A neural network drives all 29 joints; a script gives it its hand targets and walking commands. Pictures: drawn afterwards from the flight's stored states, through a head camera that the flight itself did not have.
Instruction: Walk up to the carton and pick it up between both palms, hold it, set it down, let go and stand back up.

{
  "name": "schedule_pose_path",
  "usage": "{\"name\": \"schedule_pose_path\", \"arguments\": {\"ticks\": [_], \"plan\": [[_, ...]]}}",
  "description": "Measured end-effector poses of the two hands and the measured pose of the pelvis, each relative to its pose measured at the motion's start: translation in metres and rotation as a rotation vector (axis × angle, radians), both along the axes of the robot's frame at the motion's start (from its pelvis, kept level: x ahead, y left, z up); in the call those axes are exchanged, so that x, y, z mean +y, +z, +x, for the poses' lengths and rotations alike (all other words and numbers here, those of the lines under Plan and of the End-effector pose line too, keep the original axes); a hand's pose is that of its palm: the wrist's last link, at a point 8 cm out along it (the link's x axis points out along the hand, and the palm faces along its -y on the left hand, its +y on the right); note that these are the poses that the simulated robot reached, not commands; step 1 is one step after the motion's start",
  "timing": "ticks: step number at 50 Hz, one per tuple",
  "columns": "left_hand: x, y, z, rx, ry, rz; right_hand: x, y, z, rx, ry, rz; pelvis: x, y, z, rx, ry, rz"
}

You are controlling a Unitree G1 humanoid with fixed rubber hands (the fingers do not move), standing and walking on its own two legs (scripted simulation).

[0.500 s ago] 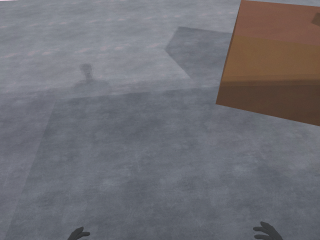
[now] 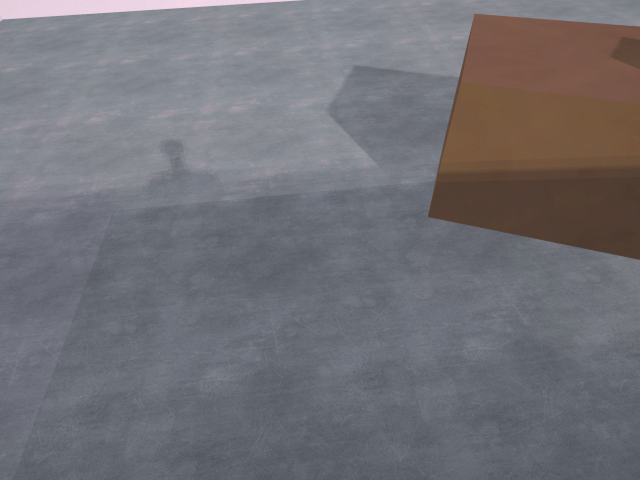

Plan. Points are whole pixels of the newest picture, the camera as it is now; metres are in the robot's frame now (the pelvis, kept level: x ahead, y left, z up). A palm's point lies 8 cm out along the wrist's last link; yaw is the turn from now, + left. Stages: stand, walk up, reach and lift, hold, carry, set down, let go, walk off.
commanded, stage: stand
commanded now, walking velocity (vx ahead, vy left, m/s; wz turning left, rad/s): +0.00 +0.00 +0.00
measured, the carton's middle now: out of the picture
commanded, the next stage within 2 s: walk up in 1.68 s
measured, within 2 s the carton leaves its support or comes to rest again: neither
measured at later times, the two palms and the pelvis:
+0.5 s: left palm out of the picture +0.06 +0.27 -0.12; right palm out of the picture +0.04 -0.28 -0.12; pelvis +0.00 +0.00 +0.00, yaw +0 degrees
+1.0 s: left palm out of the picture +0.06 +0.27 -0.13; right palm out of the picture +0.05 -0.28 -0.12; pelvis +0.00 -0.01 +0.00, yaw +0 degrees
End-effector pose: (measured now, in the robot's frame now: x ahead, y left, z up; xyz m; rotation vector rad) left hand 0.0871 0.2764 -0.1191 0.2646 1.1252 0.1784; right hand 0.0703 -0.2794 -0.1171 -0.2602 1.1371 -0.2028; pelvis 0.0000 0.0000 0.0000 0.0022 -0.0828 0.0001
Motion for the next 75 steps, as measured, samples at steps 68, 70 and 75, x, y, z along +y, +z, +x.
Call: {"name": "schedule_pose_path", "arguments": {"ticks": [68,70,75], "plan": [[-0.015,-0.006,-0.01,0.099,0.038,-0.005,-0.008,-0.009,-0.028,0.15,-0.064,0.006,-0.011,0.004,0.015,0.019,-0.007,0.0],[-0.015,-0.006,-0.008,0.097,0.037,-0.004,-0.009,-0.009,-0.025,0.146,-0.062,0.007,-0.011,0.004,0.016,0.019,-0.008,0.0],[-0.016,-0.005,-0.002,0.093,0.037,-0.001,-0.009,-0.008,-0.018,0.132,-0.067,0.005,-0.012,0.004,0.019,0.02,-0.01,-0.001]]}}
